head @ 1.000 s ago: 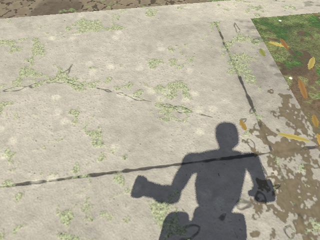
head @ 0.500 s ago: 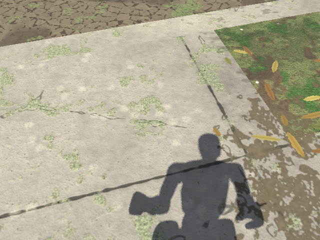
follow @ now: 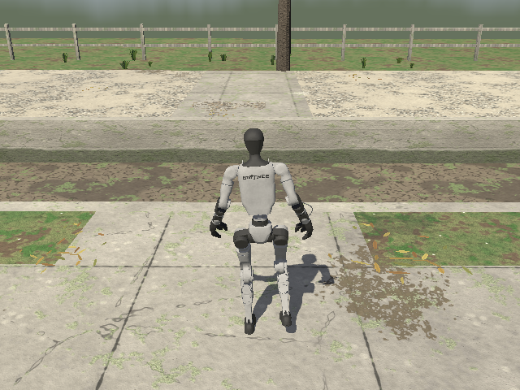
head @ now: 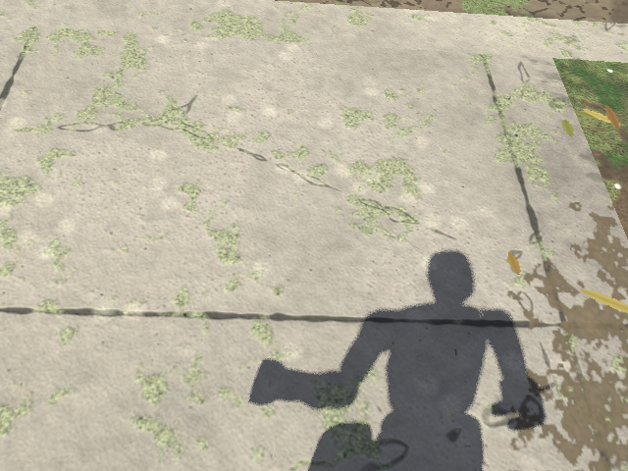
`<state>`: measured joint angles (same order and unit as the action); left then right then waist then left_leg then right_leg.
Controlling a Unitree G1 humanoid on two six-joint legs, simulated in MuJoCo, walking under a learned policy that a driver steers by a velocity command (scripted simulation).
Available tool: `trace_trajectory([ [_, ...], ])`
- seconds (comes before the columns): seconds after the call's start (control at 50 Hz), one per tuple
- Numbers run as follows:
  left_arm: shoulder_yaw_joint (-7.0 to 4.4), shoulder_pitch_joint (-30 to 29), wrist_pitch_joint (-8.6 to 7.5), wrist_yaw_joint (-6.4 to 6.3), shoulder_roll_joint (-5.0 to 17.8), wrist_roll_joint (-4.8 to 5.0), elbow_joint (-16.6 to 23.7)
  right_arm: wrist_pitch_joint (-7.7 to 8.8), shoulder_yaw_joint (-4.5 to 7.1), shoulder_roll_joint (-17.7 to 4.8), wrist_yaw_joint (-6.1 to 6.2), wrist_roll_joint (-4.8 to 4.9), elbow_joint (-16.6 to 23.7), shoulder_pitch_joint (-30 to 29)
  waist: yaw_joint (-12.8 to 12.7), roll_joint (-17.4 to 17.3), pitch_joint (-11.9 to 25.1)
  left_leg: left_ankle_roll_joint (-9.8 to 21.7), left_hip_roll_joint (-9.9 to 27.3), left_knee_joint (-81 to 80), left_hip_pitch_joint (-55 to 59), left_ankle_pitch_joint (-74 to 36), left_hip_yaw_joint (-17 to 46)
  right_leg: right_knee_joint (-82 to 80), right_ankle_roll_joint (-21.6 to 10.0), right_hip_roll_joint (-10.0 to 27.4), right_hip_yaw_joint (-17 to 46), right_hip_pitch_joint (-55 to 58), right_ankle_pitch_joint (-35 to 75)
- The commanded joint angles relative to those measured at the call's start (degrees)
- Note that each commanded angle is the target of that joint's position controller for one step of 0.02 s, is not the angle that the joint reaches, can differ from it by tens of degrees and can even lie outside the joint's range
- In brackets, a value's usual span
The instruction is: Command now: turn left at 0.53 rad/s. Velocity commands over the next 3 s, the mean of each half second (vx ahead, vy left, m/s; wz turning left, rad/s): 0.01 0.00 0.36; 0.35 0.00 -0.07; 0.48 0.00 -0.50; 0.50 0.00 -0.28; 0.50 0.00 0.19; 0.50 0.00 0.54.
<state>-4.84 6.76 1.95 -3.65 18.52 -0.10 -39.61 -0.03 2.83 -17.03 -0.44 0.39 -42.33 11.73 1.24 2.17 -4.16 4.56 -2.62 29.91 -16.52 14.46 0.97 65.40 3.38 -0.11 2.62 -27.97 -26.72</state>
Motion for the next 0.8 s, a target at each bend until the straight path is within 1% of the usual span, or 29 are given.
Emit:
trace_trajectory([
  [0.02,-1.52,0.37,-1.05,0.03,4.6,0.34,3.38,0.42,2.4,-9.79,1.44,0.38,4.68,-0.64,-0.92,-7.46,8.6,7.69,13.7,-10.9,12.8,-24.41,18.26,1.72,1.24,0.66,3.07,-6.44,5.85],
  [0.06,-1.43,-0.19,-1.17,0.04,4.15,0.33,3.39,0.19,2.51,-9.92,1.81,0.43,5.15,0.05,-0.47,-7.23,8.53,7.83,13.28,-11.13,14.21,-23.67,18.66,-0.89,1.93,0.21,3.34,-7.3,7.12],
  [0.12,-1.44,-1.44,-1.44,0.01,4.05,0.31,3.62,-0.4,2.73,-10.29,2.28,0.45,5.78,0.45,0.07,-8.33,7.55,7.77,12.82,-11.62,14.82,-18.55,20.85,-6.09,2.86,0.03,4.05,-8.18,8.19],
  [0.14,-1.48,-1.75,-1.58,0.03,4.15,0.34,3.62,-0.58,2.8,-10.4,2.4,0.39,6.04,0.37,0.18,-8.7,7.15,7.77,12.64,-11.77,14.46,-16.55,21.69,-7.85,3.08,-0.01,4.31,-8.06,8.4],
  [0.18,-1.46,-1.33,-1.83,0.2,4.25,0.43,3.03,-0.83,2.61,-9.92,2.58,0.07,6.51,-0.44,0.21,-9.2,7.03,7.71,12.44,-11.77,13.48,-13.93,21.71,-11.11,3.4,0.56,4.14,-6.62,9.12],
  [0.26,-1.03,-1.61,-2.49,0.84,3.79,0.44,2.61,-1.09,2.23,-9.34,2.43,-0.62,6.53,-1.04,1.08,-10.05,6.56,8.34,11.84,-11.06,9.82,-12.68,22.05,-16.89,3.2,1.36,3.18,-1.11,8.31],
  [0.32,-0.78,-1.36,-3.08,1.43,3.89,0.61,2.39,-1.36,1.92,-9.1,2.0,-0.86,6.5,-1.97,1.42,-9.86,6.42,9.06,12.01,-9.83,8.38,-15.67,23.03,-21.21,2.44,1.36,2.31,3.17,6.47],
  [0.38,-0.48,-0.37,-3.63,2.07,3.67,0.81,1.89,-1.62,1.43,-8.38,1.64,-0.64,6.14,-3.02,0.95,-9.51,6.97,8.96,11.95,-7.9,8.43,-21.39,24.05,-27.66,1.53,0.95,1.63,8.01,5.97],
  [0.4,-0.34,0.59,-3.85,2.35,3.29,0.82,1.44,-1.66,1.14,-7.79,1.58,-0.38,5.96,-3.7,0.06,-9.19,7.15,8.43,11.39,-7.0,8.39,-22.89,24.02,-32.2,1.03,0.77,1.36,10.43,8.06],
  [0.42,-0.13,2.11,-4.15,2.67,2.68,0.66,0.71,-1.68,0.79,-7.0,1.58,0.03,5.71,-4.45,-1.41,-8.58,7.15,7.24,10.25,-6.05,7.72,-23.42,23.44,-39.68,0.23,0.55,0.86,14.21,13.65],
  [0.44,0.27,3.89,-4.53,2.98,2.27,-0.06,0.06,-1.47,0.15,-5.43,1.57,0.09,4.98,-3.24,-2.44,-6.96,8.43,4.95,8.46,-6.62,5.81,-15.84,22.6,-47.15,-0.9,1.6,1.66,20.56,22.35],
  [0.46,0.11,4.88,-4.62,2.81,4.69,-0.88,0.03,-0.98,-0.39,-3.95,1.41,-1.03,4.37,-1.0,-1.38,-2.74,9.47,1.74,5.59,-3.95,1.9,-5.05,19.49,-46.65,-2.94,7.27,6.4,26.46,27.63],
  [0.48,-0.37,4.89,-4.35,2.62,8.13,-1.01,0.08,-0.37,-0.42,-3.47,1.03,-1.89,3.7,3.01,2.0,6.14,9.73,-0.91,-1.3,1.89,-2.84,10.74,12.09,-45.16,-7.47,12.62,12.21,28.89,28.73],
  [0.5,-0.51,5.99,-4.23,2.79,7.82,-0.83,-1.2,-0.01,-0.15,-4.49,1.18,-1.06,4.68,0.17,0.27,10.37,7.81,-2.79,-2.84,4.73,-5.98,14.11,5.84,-49.07,-13.51,15.49,18.53,24.43,9.16],
  [0.52,-0.8,6.95,-4.37,2.86,8.1,0.05,-1.27,0.44,0.58,-7.26,1.4,-0.46,5.46,-4.1,-2.57,9.53,3.33,-4.05,-2.08,9.52,-9.39,14.13,3.11,-53.49,-15.33,16.33,22.65,22.8,-4.3],
  [0.54,-0.84,8.98,-4.47,2.52,8.36,0.04,-2.18,0.76,1.14,-8.04,1.48,0.05,6.32,-7.43,-4.43,9.67,0.41,-4.82,-0.62,15.71,-14.22,15.44,2.59,-56.2,-16.08,18.06,25.76,22.56,-9.02],
  [0.56,-0.74,9.95,-4.86,2.24,8.55,0.27,-2.52,0.86,1.6,-8.26,1.3,0.34,6.27,-7.02,-4.41,9.46,-0.96,-5.39,0.83,21.13,-17.91,16.68,3.18,-56.98,-16.58,18.55,26.32,23.45,-8.93],
  [0.58,-0.66,10.02,-5.19,1.93,8.16,0.83,-2.8,1.24,1.69,-7.62,0.89,0.46,6.03,-5.54,-3.66,8.25,-1.0,-5.37,2.42,23.34,-20.56,14.76,3.66,-56.82,-16.24,18.27,25.51,25.28,-7.76],
  [0.6,-0.48,10.17,-5.29,1.77,7.46,1.27,-2.73,1.8,1.41,-6.27,0.39,0.66,5.76,-5.2,-3.58,7.19,-0.88,-5.14,3.15,21.81,-21.39,13.01,2.82,-56.89,-15.24,16.65,22.67,26.64,-5.82],
  [0.62,-0.39,10.09,-5.26,1.75,6.95,1.43,-2.69,2.47,1.07,-5.01,-0.02,0.64,5.73,-5.97,-4.0,6.65,-0.55,-5.03,3.26,18.62,-20.25,11.2,1.27,-57.01,-14.37,14.96,19.48,26.77,-2.77],
  [0.66,-0.46,9.49,-5.01,1.93,7.22,1.31,-2.43,3.66,0.2,-2.35,-0.83,0.35,5.78,-7.48,-4.39,6.99,0.82,-5.0,2.53,11.46,-12.94,7.5,-1.58,-56.37,-13.52,11.65,13.26,23.3,4.42],
  [0.68,-0.61,9.5,-4.88,2.12,7.72,1.36,-2.28,4.04,-0.01,-1.85,-1.17,0.36,5.79,-7.67,-4.37,7.71,1.37,-4.93,2.06,7.86,-8.59,6.22,-2.49,-56.15,-13.62,10.86,11.33,20.94,6.42],
  [0.7,-0.76,9.96,-4.74,2.39,8.25,1.47,-2.26,4.23,0.11,-2.36,-1.41,0.52,5.65,-7.37,-4.24,8.06,1.73,-4.87,1.52,5.17,-4.95,4.54,-3.29,-55.78,-14.0,10.92,10.63,19.03,7.34],
  [0.72,-0.82,9.98,-4.6,2.66,8.59,1.69,-2.2,4.29,0.36,-3.12,-1.5,0.77,5.17,-5.98,-3.34,7.64,2.08,-4.56,1.2,2.13,-1.02,1.24,-3.9,-54.97,-14.04,11.31,10.32,16.88,7.41],
  [0.74,-0.72,9.56,-4.51,2.9,8.49,1.89,-2.08,4.26,0.64,-3.69,-1.47,0.92,4.22,-3.43,-1.72,6.84,2.4,-4.09,0.82,-1.38,4.05,-2.44,-4.46,-53.44,-13.58,11.4,9.87,14.06,7.01],
  [0.76,-0.29,10.04,-4.49,3.14,7.45,1.82,-2.15,4.14,1.16,-4.5,-1.14,0.98,2.97,-0.1,-0.08,5.54,2.84,-3.79,0.32,-3.38,10.35,-3.65,-4.31,-51.19,-12.77,10.75,10.23,10.32,6.93],
  [0.78,0.49,9.87,-4.67,3.39,5.43,1.53,-2.15,4.05,1.81,-5.67,-0.52,1.27,1.89,4.54,2.51,4.28,4.0,-3.13,1.51,-4.58,17.36,-3.24,-2.82,-47.21,-11.05,9.3,9.45,6.18,6.51],
  [0.8,1.86,8.32,-5.11,3.84,1.35,0.83,-1.27,4.16,2.7,-8.47,0.38,1.0,1.08,11.74,6.24,-1.8,7.16,-0.93,9.69,-8.29,26.54,2.04,7.2,-33.51,-7.52,4.61,5.49,-0.34,5.08],
])
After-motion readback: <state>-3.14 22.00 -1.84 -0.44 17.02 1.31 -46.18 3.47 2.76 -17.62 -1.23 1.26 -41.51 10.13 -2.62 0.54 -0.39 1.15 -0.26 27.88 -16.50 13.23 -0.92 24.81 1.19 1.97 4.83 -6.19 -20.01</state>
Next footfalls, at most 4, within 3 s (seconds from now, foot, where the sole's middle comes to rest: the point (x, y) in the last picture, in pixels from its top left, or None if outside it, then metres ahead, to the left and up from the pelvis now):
0.46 right None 0.09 -0.15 -0.78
0.80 left None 0.14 0.13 -0.78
1.28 right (315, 437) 0.51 -0.04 -0.78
1.76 left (249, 308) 0.81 0.11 -0.78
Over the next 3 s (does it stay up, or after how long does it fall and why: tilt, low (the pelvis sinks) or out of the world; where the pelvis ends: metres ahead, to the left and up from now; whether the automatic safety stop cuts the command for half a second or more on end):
stays up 1.24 -0.07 0.00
